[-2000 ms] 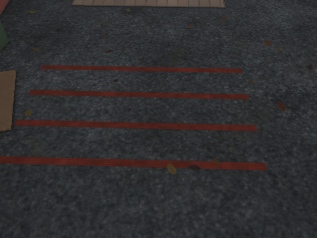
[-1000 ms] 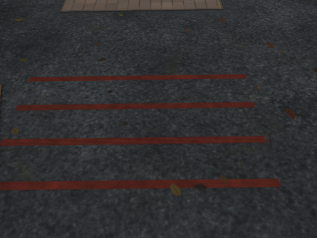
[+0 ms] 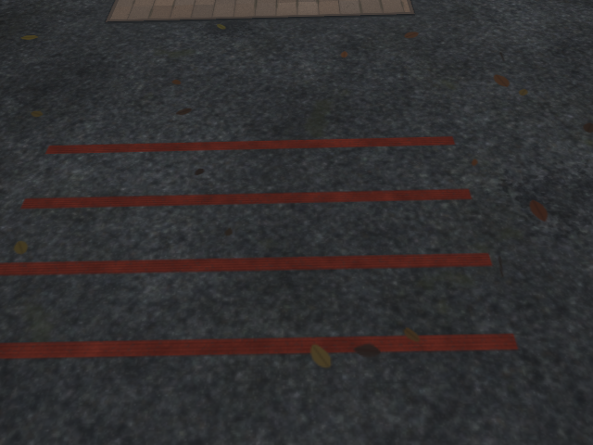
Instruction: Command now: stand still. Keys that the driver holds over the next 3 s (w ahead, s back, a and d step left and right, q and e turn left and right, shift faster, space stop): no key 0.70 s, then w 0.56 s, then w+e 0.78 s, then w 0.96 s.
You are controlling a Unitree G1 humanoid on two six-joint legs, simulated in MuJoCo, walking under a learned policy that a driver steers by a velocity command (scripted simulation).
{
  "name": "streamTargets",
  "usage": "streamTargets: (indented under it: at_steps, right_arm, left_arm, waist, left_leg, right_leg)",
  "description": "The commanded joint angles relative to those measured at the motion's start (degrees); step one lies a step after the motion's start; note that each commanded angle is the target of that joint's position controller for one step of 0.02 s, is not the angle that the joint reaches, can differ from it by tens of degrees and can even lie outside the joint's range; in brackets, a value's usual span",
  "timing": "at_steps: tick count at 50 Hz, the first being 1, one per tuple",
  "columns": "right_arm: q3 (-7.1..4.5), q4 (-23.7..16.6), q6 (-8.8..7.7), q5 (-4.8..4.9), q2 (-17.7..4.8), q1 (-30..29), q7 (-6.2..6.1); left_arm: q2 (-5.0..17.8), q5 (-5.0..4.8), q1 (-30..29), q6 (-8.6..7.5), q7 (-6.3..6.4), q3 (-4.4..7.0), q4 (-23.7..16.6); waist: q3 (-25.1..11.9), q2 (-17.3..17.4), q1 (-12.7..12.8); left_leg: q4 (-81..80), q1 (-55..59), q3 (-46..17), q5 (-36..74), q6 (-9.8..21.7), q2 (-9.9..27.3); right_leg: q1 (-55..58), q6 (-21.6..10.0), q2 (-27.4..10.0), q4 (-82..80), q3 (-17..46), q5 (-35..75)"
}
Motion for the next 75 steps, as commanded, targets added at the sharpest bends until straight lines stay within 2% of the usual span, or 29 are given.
streamTargets:
  at_steps: [1, 35, 38, 41, 44, 47, 48, 49, 51, 54, 55, 57, 58, 59, 60, 61, 62, 63, 64, 66, 67, 68, 69, 70, 71, 72, 73, 74, 75]
  right_arm:
    - [-0.51, -0.3, -0.14, 0.02, -3.6, 4.0, -0.13]
    - [-0.8, 0.2, -0.16, 0.23, -3.4, 5.3, -0.36]
    - [-1.08, -0.3, -0.11, -0.49, -3.4, 4.9, -0.1]
    - [-1.52, -3.5, -0.19, -1.86, -3.8, -0.4, 0.57]
    - [-1.74, -6.7, -1.32, -1.6, -3.7, -5.0, 1.27]
    - [-2.23, -7.5, -2.27, -1.41, -4.0, -5.2, 1.95]
    - [-2.81, -5.7, -2.27, -2.23, -4.2, -2.0, 2.42]
    - [-3.06, -6.0, -2.25, -2.42, -4.6, -1.7, 2.67]
    - [-4.31, -7.2, -3.36, -2.42, -7.4, -6.4, 2.13]
    - [-4.73, -8.9, -3.62, -2.45, -7.3, -8.6, 2.35]
    - [-5.57, -11.5, -4.32, -0.91, -7.9, -16.2, 2.41]
    - [-5.73, -14.9, -5.39, -0.99, -8.8, -23.2, 2.72]
    - [-5.57, -15.5, -5.79, -1.21, -8.5, -23.5, 3.06]
    - [-4.71, -16.3, -6.02, -0.46, -7.3, -24.4, 3.94]
    - [-4.32, -16.1, -5.92, 0.4, -5.7, -24.1, 5.22]
    - [-4.42, -15.8, -5.52, 1.6, -5.7, -23.3, 6.16]
    - [-4.27, -15.0, -4.4, 1.59, -6.2, -20.4, 6.43]
    - [-4.52, -13.5, -3.78, 1.43, -7.5, -15.7, 6.25]
    - [-5.01, -11.8, -3.75, 0.94, -9.3, -11.3, 5.64]
    - [-7.05, -5.2, -4.14, -1.05, -14.6, 8.4, 4.27]
    - [-7.65, -3.1, -4.43, -2.12, -16.8, 14.9, 4.38]
    - [-6.84, -3.4, -4.88, -3.62, -18.6, 18.4, 4.83]
    - [-7.76, -4.1, -4.14, -1.29, -21.7, 17.6, 4.7]
    - [-7.85, -5.5, -3.6, -0.99, -21.2, 12.0, 3.63]
    - [-6.01, -9.4, -4.4, -1.43, -13.8, 4.4, 2.94]
    - [-5.67, -10.1, -5.09, -2.14, -13.4, 1.7, 2.27]
    - [-4.46, -10.9, -6.13, -1.94, -9.9, -2.8, 2.18]
    - [-4.24, -10.4, -6.66, -1.61, -9.3, -2.1, 1.9]
    - [-3.99, -9.9, -7.19, -1.13, -8.7, -1.8, 1.59]
  left_arm:
    - [4.4, -0.02, 3.7, -0.25, 0.13, 0.64, -0.7]
    - [4.2, -0.14, 5.3, -0.34, 0.29, 0.6, -0.3]
    - [6.6, -0.26, 5.7, 0.23, 0.11, 1.6, -0.5]
    - [9.5, 0.41, 11.6, 0.89, -0.4, 3.34, 0.0]
    - [9.9, 1.11, 13.8, 0.0, -0.31, 3.99, -0.1]
    - [9.5, 0.88, 11.8, -1.1, -0.24, 4.13, -1.2]
    - [9.2, 1.82, 12.1, -1.82, -0.19, 4.24, -1.0]
    - [9.0, 1.54, 11.8, -2.24, -0.16, 4.11, -1.4]
    - [10.4, 1.4, 11.8, -3.95, 0.24, 4.5, -0.8]
    - [11.2, 2.29, 13.3, -4.41, -0.07, 4.74, -0.9]
    - [10.1, 3.1, 16.9, -5.56, 0.6, 4.52, 1.3]
    - [10.6, 3.2, 20.1, -6.42, 1.3, 4.35, 1.7]
    - [11.3, 3.36, 18.9, -6.59, 1.36, 4.51, 0.9]
    - [10.7, 3.43, 14.0, -6.75, 1.43, 4.37, -1.2]
    - [9.5, 2.27, 10.0, -6.6, 0.91, 3.77, -2.6]
    - [10.7, 1.82, 9.7, -6.79, 0.5, 3.95, -2.7]
    - [11.3, 2.01, 8.6, -6.27, 0.38, 3.85, -2.4]
    - [11.1, 2.41, 8.8, -6.15, 0.2, 3.79, -2.5]
    - [11.0, 2.54, 9.6, -5.75, 0.14, 3.63, -2.2]
    - [13.1, 2.13, 11.4, -4.63, 0.03, 4.28, -1.1]
    - [10.3, 1.89, 14.1, -4.22, 0.14, 4.57, 0.7]
    - [7.1, -0.85, 21.9, -4.99, 0.95, 4.48, -0.1]
    - [7.4, -2.48, 23.2, -5.47, 2.11, 4.15, -1.0]
    - [5.8, -1.55, 15.8, -4.89, 1.95, 3.14, -3.5]
    - [7.8, 0.61, 6.9, -4.25, 0.94, 3.22, -4.3]
    - [8.0, 1.38, 4.5, -3.52, -0.43, 3.7, -5.5]
    - [8.9, 2.1, 1.5, -2.78, -1.45, 4.28, -6.3]
    - [7.5, 2.25, 1.0, -1.84, -2.03, 4.13, -6.8]
    - [5.1, 1.39, 0.0, -1.26, -2.6, 3.54, -7.8]
  waist:
    - [3.4, -1.1, 0.0]
    - [3.4, -1.1, 0.2]
    - [3.8, -3.5, 0.9]
    - [9.4, -6.4, 4.2]
    - [11.5, -5.8, 5.0]
    - [9.3, -4.4, 3.5]
    - [6.5, -3.9, 2.6]
    - [5.7, -3.7, 1.7]
    - [7.3, -3.3, 2.1]
    - [7.1, -4.7, 2.6]
    - [10.3, -6.4, 5.7]
    - [10.6, -4.9, 8.8]
    - [10.0, -4.4, 8.7]
    - [10.9, -1.1, 7.6]
    - [8.8, 0.3, 7.5]
    - [7.8, -0.4, 7.9]
    - [7.1, -5.0, 6.2]
    - [6.7, -5.0, 5.1]
    - [5.7, -3.4, 3.6]
    - [-3.0, 2.5, -5.5]
    - [-4.6, 8.8, -8.4]
    - [-11.7, 15.6, -3.2]
    - [-17.4, 17.9, -2.2]
    - [-14.5, 16.2, -1.2]
    - [-6.8, 5.8, -2.8]
    - [-3.6, 10.1, -1.4]
    - [1.2, 5.3, 0.9]
    - [3.3, 7.4, 1.5]
    - [5.6, 5.9, 3.2]
  left_leg:
    - [-2.5, -1.7, -3.8, 5.4, 2.2, 5.0]
    - [-2.2, -1.5, -3.1, 5.9, 1.4, 5.5]
    - [2.0, -3.5, 0.7, -6.5, 2.1, 1.7]
    - [13.4, -16.5, 5.7, -16.1, 3.6, -1.5]
    - [21.5, -24.5, 2.6, -15.1, 3.9, 1.8]
    - [21.1, -22.6, 3.0, -10.8, 3.8, 1.7]
    - [30.1, -19.9, 2.8, -3.4, 3.6, 2.1]
    - [30.9, -21.2, 2.3, -3.4, 3.6, 2.7]
    - [30.2, -26.4, 1.7, -0.8, 2.9, 3.8]
    - [29.4, -26.8, 2.1, -3.0, 2.8, 3.9]
    - [27.4, -41.2, -6.7, 9.0, 2.3, 8.2]
    - [23.0, -52.2, -7.2, 11.6, 1.1, 8.4]
    - [21.5, -50.8, -6.9, 13.0, 0.9, 8.5]
    - [9.3, -40.4, -5.9, 22.7, 0.5, 8.9]
    - [3.9, -23.0, -0.9, 30.8, 0.9, 6.3]
    - [6.1, -13.2, 1.6, 35.7, 1.0, 4.9]
    - [7.3, -7.8, 1.6, 35.9, 1.3, 4.4]
    - [5.6, -6.4, 2.6, 36.7, 1.6, 4.7]
    - [3.2, -4.1, 2.9, 36.3, 1.8, 5.0]
    - [0.7, 15.9, 7.5, 32.3, 1.3, 2.4]
    - [4.3, 25.2, 1.4, 29.1, 1.7, 7.6]
    - [22.2, 35.6, -5.8, 51.4, 0.0, 17.9]
    - [12.0, 33.4, -20.7, 37.4, 4.2, 27.4]
    - [-1.1, 23.9, -29.9, -1.0, 9.4, 29.5]
    - [-6.8, 10.8, -23.4, -18.9, 8.2, 24.6]
    - [-6.2, 2.9, -23.5, -14.4, 10.5, 25.4]
    - [-5.9, -6.4, -16.3, -7.5, 8.1, 21.7]
    - [-6.4, -11.0, -13.3, -1.9, 7.8, 20.7]
    - [-7.9, -14.2, -7.9, 0.8, 7.4, 17.9]
  right_leg:
    - [-1.8, 0.8, -9.9, -5.2, 8.9, 7.5]
    - [0.9, 1.1, -10.0, -4.8, 9.0, 14.7]
    - [-0.1, -1.2, -9.0, -8.3, 11.5, -11.1]
    - [0.0, -7.7, -15.6, -12.9, 22.2, -35.2]
    - [0.8, -11.7, -19.9, -15.0, 26.5, -29.8]
    - [0.6, -11.6, -18.9, -13.5, 22.2, -20.5]
    - [-1.1, -12.3, -18.7, -11.2, 20.0, -15.4]
    - [-1.6, -12.1, -18.3, -9.9, 19.4, -16.0]
    - [1.9, -11.8, -18.7, -6.9, 18.5, -4.7]
    - [2.3, -10.9, -19.2, -1.8, 16.8, 3.1]
    - [12.2, -11.1, -19.8, 1.7, 19.4, -4.4]
    - [19.7, -11.6, -20.9, 4.0, 22.0, -4.6]
    - [18.0, -11.5, -20.7, 5.7, 21.3, -2.4]
    - [7.6, -9.1, -17.3, 6.7, 16.2, -8.3]
    - [-5.2, -6.7, -13.8, 5.7, 11.3, -11.4]
    - [-11.3, -6.2, -13.8, 5.1, 10.6, -12.4]
    - [-14.0, -5.2, -12.6, 8.5, 8.8, -12.1]
    - [-11.5, -4.5, -12.0, 13.3, 7.6, -10.5]
    - [-8.2, -4.1, -11.5, 20.9, 7.3, -6.5]
    - [-10.3, -2.6, -7.1, 48.7, 3.6, 3.8]
    - [-23.0, -1.5, -1.3, 71.8, 4.2, -30.9]
    - [-36.5, -0.5, -2.4, 88.1, 8.0, -38.0]
    - [-41.8, -0.6, -3.4, 90.8, 7.1, -27.8]
    - [-46.5, 0.4, -5.8, 89.4, 1.7, -19.4]
    - [-42.5, -0.3, -9.4, 80.6, 2.3, -9.9]
    - [-39.6, -0.4, -10.4, 78.9, 2.0, -7.5]
    - [-34.5, -0.5, -12.7, 66.8, 5.4, 0.0]
    - [-31.8, -0.5, -11.7, 65.0, 4.8, 0.0]
    - [-30.8, 0.9, -11.6, 57.8, 4.5, 4.1]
